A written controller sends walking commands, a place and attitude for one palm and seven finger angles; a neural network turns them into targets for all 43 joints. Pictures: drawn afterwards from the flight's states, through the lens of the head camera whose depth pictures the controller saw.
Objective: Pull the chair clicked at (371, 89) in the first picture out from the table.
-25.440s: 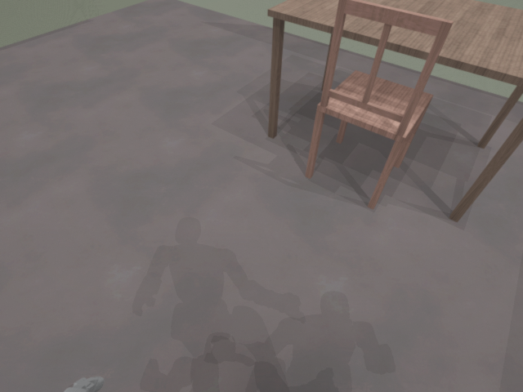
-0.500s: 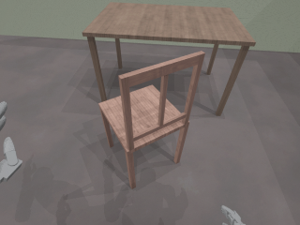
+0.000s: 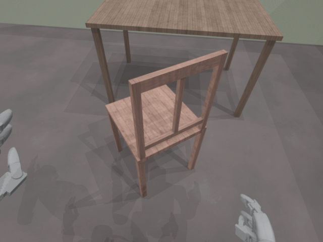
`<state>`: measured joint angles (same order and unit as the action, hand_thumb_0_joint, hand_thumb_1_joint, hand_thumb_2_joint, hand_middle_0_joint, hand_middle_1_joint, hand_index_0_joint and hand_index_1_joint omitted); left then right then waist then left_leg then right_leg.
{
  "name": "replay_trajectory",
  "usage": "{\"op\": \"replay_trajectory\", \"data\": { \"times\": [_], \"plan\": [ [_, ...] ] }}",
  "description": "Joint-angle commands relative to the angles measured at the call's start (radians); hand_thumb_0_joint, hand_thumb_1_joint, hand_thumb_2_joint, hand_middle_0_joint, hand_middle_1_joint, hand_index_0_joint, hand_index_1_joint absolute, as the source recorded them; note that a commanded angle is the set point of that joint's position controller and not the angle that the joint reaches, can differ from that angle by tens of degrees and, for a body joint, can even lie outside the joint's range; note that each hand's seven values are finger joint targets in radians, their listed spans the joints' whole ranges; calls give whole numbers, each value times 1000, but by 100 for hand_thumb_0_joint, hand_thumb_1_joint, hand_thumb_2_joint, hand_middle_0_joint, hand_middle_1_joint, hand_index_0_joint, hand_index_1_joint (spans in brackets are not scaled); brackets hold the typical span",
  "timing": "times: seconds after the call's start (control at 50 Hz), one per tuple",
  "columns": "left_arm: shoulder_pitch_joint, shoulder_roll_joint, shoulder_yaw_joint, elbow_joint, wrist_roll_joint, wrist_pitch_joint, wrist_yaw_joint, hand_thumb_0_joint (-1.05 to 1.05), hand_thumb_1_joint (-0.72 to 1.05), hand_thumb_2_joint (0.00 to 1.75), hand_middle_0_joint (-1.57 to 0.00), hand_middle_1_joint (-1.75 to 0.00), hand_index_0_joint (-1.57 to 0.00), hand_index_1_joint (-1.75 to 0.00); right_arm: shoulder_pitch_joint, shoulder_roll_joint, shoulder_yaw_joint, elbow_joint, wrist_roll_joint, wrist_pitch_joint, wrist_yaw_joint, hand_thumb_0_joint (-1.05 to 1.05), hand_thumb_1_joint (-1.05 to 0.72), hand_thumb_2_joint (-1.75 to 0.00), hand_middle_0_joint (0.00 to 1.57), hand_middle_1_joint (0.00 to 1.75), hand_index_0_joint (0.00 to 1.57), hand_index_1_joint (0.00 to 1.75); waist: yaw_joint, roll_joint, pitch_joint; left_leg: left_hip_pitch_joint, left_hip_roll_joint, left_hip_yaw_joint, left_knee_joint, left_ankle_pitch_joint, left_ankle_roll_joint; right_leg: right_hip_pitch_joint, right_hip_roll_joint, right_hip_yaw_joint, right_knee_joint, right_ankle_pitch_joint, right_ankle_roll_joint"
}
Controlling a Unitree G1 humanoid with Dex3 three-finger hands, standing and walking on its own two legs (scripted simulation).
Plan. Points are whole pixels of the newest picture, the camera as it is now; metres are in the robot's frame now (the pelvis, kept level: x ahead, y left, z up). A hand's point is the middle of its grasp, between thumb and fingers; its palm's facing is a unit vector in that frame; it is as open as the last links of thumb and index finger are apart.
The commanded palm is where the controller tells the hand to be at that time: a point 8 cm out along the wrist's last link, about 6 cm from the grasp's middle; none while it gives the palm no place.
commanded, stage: let the arm hang, fingers relaxed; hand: left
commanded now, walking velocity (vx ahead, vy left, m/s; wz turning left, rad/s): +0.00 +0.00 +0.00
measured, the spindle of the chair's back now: (177, 107) +0.62 -0.04 -0.08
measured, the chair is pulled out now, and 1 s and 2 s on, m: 0.53 0.53 0.53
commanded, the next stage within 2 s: look to check the result in 1.16 s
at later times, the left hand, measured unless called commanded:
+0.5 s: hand out of the picture -0.03 +0.20 -0.18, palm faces +0.07 -0.98 -0.20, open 6.9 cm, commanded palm none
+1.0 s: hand out of the picture -0.03 +0.16 -0.18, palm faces +0.06 -0.99 -0.16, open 7.3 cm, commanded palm none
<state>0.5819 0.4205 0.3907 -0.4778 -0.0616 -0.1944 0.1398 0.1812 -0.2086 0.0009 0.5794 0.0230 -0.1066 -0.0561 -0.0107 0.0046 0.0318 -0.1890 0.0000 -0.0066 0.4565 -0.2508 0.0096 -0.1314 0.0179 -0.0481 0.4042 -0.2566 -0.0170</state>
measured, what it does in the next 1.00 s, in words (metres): stands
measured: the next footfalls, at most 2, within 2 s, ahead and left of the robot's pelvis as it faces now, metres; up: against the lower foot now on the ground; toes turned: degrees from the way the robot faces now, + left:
none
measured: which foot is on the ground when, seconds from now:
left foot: down 0.00-1.00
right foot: down 0.00-1.00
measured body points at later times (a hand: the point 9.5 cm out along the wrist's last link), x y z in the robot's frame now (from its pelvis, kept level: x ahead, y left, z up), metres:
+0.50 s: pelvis -0.02 +0.01 +0.00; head +0.01 +0.02 +0.45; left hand -0.04 +0.25 -0.16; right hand -0.02 -0.23 -0.15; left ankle +0.00 +0.11 -0.74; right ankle -0.02 -0.10 -0.74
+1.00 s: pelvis -0.01 +0.00 +0.00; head -0.01 +0.00 +0.45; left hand -0.03 +0.21 -0.16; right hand -0.02 -0.21 -0.17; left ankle +0.00 +0.11 -0.74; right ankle -0.02 -0.10 -0.74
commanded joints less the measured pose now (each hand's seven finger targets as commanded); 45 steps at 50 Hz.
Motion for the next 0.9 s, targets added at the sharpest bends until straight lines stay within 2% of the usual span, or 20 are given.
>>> {"op": "replay_trajectory", "data": {
  "times": [0.0,0.02,0.04,0.06,0.1,0.12,0.16,0.18,0.2,0.22,0.28,0.32,0.34,0.36,0.38,0.46,0.56,0.74,0.8,0.88],
  "plan": [
    [-36,160,128,-184,-4,-54,27,0,90,90,-20,-30,-20,-30,-58,-123,-45,-137,-1,-36,-9,0,-90,-90,20,30,20,30,0,62,-122,17,92,-85,-66,314,19,70,-87,87,-39,314,6],
    [-40,163,130,-181,-3,-52,27,0,90,90,-20,-30,-20,-30,-60,-122,-44,-137,-2,-36,-10,0,-90,-90,20,30,20,30,2,60,-123,19,92,-83,-68,298,20,69,-87,88,-45,305,8],
    [-121,-53,-322,565,77,67,-92,0,90,90,-20,-30,-20,-30,-75,-190,-80,84,15,-100,75,0,-90,-90,20,30,20,30,-51,20,-13,-11,83,-95,57,447,13,-151,-100,-7,106,296,-12],
    [-123,-94,-264,630,111,153,-123,0,90,90,-20,-30,-20,-30,26,-198,-94,146,-25,-32,74,0,-90,-90,20,30,20,30,-18,-15,-80,-44,112,-98,49,464,25,-137,-112,20,127,238,-6],
    [-168,-128,-293,711,99,187,-135,0,90,90,-20,-30,-20,-30,10,-153,-63,117,-36,21,61,0,-90,-90,20,30,20,30,1,-31,-98,-114,132,-172,23,323,72,-135,-95,23,158,78,-5],
    [-196,-114,-297,762,99,189,-138,0,90,90,-20,-30,-20,-30,-2,-151,-55,113,-43,33,58,0,-90,-90,20,30,20,30,10,-76,-100,-144,122,-191,22,291,79,-103,-95,37,143,75,-3],
    [-250,-92,-307,883,99,187,-135,0,90,90,-20,-30,-20,-30,-2,-141,-53,129,-48,54,53,0,-90,-90,20,30,20,30,15,-179,-116,-122,68,-147,67,267,57,-67,-142,86,82,155,-38],
    [-280,-77,-310,949,97,190,-131,0,90,90,-20,-30,-20,-30,5,-138,-53,143,-47,66,50,0,-90,-90,20,30,20,30,9,-205,-116,-98,43,-123,84,246,46,-63,-172,109,56,184,-57],
    [-304,-70,-318,1010,93,193,-127,0,90,90,-20,-30,-20,-30,13,-135,-49,164,-46,76,48,0,-90,-90,20,30,20,30,4,-188,-114,-64,32,-111,84,239,39,-70,-186,122,37,195,-71],
    [-327,-65,-328,1067,87,198,-124,0,90,90,-20,-30,-20,-30,18,-133,-43,188,-46,83,46,0,-90,-90,20,30,20,30,1,-137,-97,-42,32,-111,67,241,35,-82,-180,121,30,181,-71],
    [-323,-66,-351,1232,76,204,-119,0,90,90,-20,-30,-20,-30,25,-129,-25,259,-43,88,40,0,-90,-90,20,30,20,30,18,64,-49,-72,59,-148,-24,233,42,-35,-129,95,19,110,-36],
    [-300,-78,-357,1322,72,203,-119,0,90,90,-20,-30,-20,-30,49,-116,-19,302,-40,90,34,0,-90,-90,20,30,20,30,17,119,-33,-80,62,-150,-56,164,42,-18,-120,87,-4,61,-33],
    [-278,-113,-341,1337,76,207,-116,0,90,90,-20,-30,-20,-30,64,-101,-24,312,-46,94,28,0,-90,-90,20,30,20,30,24,156,-24,-85,71,-161,-72,122,52,-17,-113,66,-17,40,-35],
    [-273,-108,-348,1366,73,208,-118,0,90,90,-20,-30,-20,-30,78,-98,-23,328,-45,96,27,0,-90,-90,20,30,20,30,22,184,-26,-96,73,-166,-89,78,54,-5,-109,64,-22,24,-33],
    [-268,-111,-353,1389,72,208,-119,0,90,90,-20,-30,-20,-30,93,-94,-24,340,-44,99,27,0,-90,-90,20,30,20,30,22,185,-23,-106,71,-169,-98,46,53,3,-107,61,-29,17,-33],
    [-249,-130,-371,1462,68,205,-118,0,90,90,-20,-30,-20,-30,156,-91,-27,380,-38,104,23,0,-90,-90,20,30,20,30,16,54,1,-102,79,-173,-118,0,58,-11,-108,57,-56,-13,-37],
    [-222,-144,-380,1521,67,202,-113,0,90,90,-20,-30,-20,-30,211,-72,-24,425,-37,105,21,0,-90,-90,20,30,20,30,11,1,12,-79,76,-156,-112,13,57,-34,-115,61,-66,-33,-40],
    [-186,-169,-388,1564,68,201,-105,0,90,90,-20,-30,-20,-30,237,-36,-17,471,-35,103,20,0,-90,-90,20,30,20,30,13,-26,80,-88,69,-131,-107,6,53,-89,-114,75,-75,-63,-39],
    [-182,-177,-385,1564,68,196,-103,0,90,90,-20,-30,-20,-30,239,-26,-17,480,-35,97,19,0,-90,-90,20,30,20,30,12,-36,57,-76,66,-119,-95,48,50,-75,-119,85,-71,-35,-37],
    [-180,-194,-382,1562,68,195,-100,0,90,90,-20,-30,-20,-30,228,-8,-19,488,-35,94,17,0,-90,-90,20,30,20,30,15,-18,77,-75,62,-113,-87,68,46,-82,-119,88,-68,-17,-38]
  ]
}}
